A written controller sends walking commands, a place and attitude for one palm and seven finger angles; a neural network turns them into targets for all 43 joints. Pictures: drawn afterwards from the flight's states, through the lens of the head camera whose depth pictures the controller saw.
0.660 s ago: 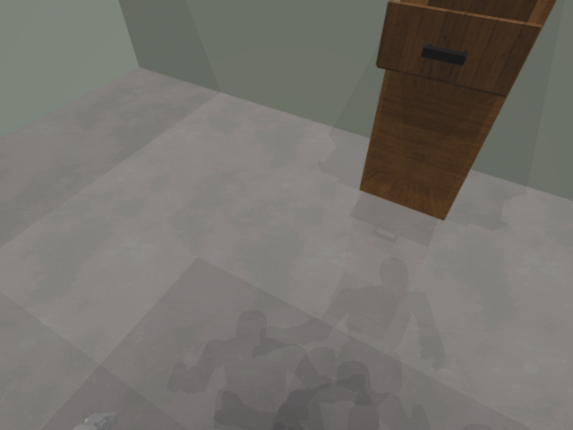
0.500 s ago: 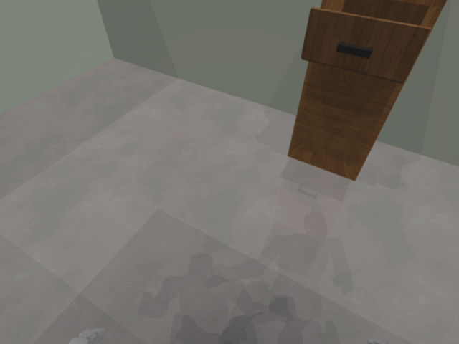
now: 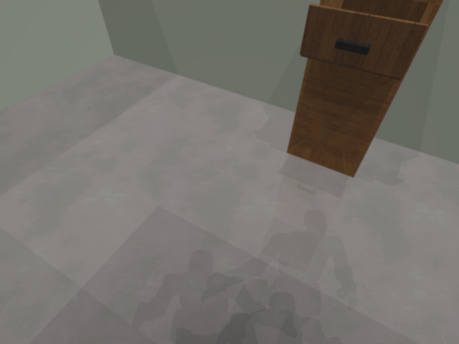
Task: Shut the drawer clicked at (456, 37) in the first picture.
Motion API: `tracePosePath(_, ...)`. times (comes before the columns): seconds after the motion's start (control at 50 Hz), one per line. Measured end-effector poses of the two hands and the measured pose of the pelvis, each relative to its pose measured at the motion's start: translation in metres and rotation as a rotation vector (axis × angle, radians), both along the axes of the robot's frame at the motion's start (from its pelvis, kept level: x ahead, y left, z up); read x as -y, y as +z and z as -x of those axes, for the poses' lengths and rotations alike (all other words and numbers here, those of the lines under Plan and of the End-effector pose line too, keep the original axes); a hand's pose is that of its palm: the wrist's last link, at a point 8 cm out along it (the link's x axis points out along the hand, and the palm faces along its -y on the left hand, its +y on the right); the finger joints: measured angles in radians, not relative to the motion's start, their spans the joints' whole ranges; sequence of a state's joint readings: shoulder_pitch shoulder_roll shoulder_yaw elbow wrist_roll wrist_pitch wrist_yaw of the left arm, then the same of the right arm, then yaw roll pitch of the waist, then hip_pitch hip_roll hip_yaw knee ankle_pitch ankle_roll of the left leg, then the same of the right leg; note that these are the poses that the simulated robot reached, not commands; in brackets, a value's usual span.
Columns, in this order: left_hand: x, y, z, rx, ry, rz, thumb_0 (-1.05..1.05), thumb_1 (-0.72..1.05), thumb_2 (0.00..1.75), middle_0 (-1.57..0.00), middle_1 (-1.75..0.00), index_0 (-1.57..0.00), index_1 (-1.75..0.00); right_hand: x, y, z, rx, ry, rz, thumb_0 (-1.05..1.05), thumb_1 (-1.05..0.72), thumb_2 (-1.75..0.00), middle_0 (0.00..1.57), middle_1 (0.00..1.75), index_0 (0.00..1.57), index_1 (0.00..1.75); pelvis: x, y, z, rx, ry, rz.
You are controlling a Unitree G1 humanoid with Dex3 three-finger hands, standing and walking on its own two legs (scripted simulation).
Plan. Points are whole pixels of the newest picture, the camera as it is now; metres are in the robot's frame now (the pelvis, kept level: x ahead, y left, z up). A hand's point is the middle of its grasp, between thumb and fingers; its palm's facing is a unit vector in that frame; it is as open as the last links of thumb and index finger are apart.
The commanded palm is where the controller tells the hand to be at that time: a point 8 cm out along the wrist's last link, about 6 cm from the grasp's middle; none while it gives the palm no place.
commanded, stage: stand and wait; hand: left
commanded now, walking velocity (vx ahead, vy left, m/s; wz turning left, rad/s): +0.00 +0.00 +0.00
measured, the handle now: (353, 44) +1.07 -0.38 +0.08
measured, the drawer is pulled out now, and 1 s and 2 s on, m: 0.25 0.25 0.25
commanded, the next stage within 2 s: look at it before walking up in 0.30 s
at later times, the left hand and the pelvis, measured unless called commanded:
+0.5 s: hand out of the picture +0.07 +0.25 -0.16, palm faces -0.04 -0.94 -0.33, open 7.4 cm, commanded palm none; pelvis +0.00 +0.00 +0.00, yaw +0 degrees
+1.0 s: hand out of the picture +0.08 +0.25 -0.15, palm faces -0.03 -0.94 -0.34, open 7.4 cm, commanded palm none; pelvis +0.01 +0.00 +0.00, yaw +0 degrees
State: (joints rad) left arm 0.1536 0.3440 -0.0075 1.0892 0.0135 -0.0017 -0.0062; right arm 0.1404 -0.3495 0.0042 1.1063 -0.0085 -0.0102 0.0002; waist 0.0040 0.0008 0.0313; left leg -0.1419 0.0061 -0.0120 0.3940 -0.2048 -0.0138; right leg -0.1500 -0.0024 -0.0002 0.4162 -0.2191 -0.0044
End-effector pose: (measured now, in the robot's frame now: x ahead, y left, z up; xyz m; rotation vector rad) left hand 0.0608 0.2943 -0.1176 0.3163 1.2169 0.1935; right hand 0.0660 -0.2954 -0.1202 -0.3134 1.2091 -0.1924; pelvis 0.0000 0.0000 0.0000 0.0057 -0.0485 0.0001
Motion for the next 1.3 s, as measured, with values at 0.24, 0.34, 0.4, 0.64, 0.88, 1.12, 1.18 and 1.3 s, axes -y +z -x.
tracePosePath(0.24, 0.002, 0.001, -0.001, 0.011, -0.014, 0.004, 0.01, 0.9, 0.9, -0.2, -0.3, -0.21, -0.3, -0.001, -0.001, 0.01, -0.011, -0.003, -0.009, 0.01, -0.91, -0.9, 0.2, 0.3, 0.21, 0.3, 0.0, 0.001, 0.006, -0.006, -0.001, 0.0)
tracePosePath(0.34, 0.004, 0.0, -0.003, 0.01, -0.016, 0.011, 0.01, 0.9, 0.9, -0.2, -0.3, -0.21, -0.3, -0.003, -0.001, 0.01, -0.017, -0.002, -0.009, 0.01, -0.91, -0.9, 0.2, 0.3, 0.21, 0.3, 0.0, 0.001, 0.005, -0.011, 0.0, 0.0)
tracePosePath(0.4, 0.004, -0.001, -0.004, 0.009, -0.016, 0.013, 0.01, 0.9, 0.9, -0.2, -0.3, -0.21, -0.3, -0.003, -0.001, 0.009, -0.018, -0.001, -0.009, 0.01, -0.91, -0.9, 0.2, 0.3, 0.21, 0.3, 0.0, 0.001, 0.004, -0.012, 0.0, 0.0)
tracePosePath(0.64, 0.003, 0.0, -0.011, 0.011, -0.015, 0.011, 0.01, 0.9, 0.9, -0.2, -0.3, -0.21, -0.3, -0.004, 0.001, -0.007, 0.003, 0.006, -0.008, 0.01, -0.91, -0.9, 0.2, 0.3, 0.21, 0.3, -0.001, 0.001, -0.002, -0.012, 0.0, 0.0)
tracePosePath(0.88, 0.002, 0.002, -0.017, 0.014, -0.013, 0.004, 0.01, 0.9, 0.9, -0.2, -0.3, -0.21, -0.3, -0.003, 0.003, -0.022, 0.021, 0.019, -0.007, 0.0, -0.91, -0.9, 0.2, 0.3, 0.21, 0.3, 0.0, 0.002, -0.007, -0.014, 0.001, 0.0)
tracePosePath(1.12, 0.007, -0.001, -0.018, -0.003, -0.013, 0.002, 0.01, 0.9, 0.9, -0.2, -0.3, -0.21, -0.3, -0.004, 0.001, -0.022, 0.034, -0.011, -0.005, 0.0, -0.91, -0.9, 0.2, 0.3, 0.2, 0.3, 0.002, 0.0, -0.008, -0.016, -0.034, -0.001)
tracePosePath(1.18, 0.016, -0.009, -0.015, -0.028, -0.033, 0.021, 0.01, 0.9, 0.9, -0.2, -0.3, -0.21, -0.3, -0.011, -0.005, -0.013, 0.047, -0.046, -0.025, 0.0, -0.91, -0.9, 0.2, 0.3, 0.2, 0.3, 0.002, -0.004, -0.005, -0.019, -0.068, -0.005)
tracePosePath(1.3, 0.045, -0.023, -0.01, -0.066, -0.069, 0.084, 0.01, 0.9, 0.9, -0.2, -0.3, -0.21, -0.3, -0.019, -0.026, 0.019, 0.015, -0.121, -0.09, 0.0, -0.91, -0.9, 0.2, 0.3, 0.2, 0.3, 0.01, -0.014, -0.011, -0.024, -0.13, -0.011)
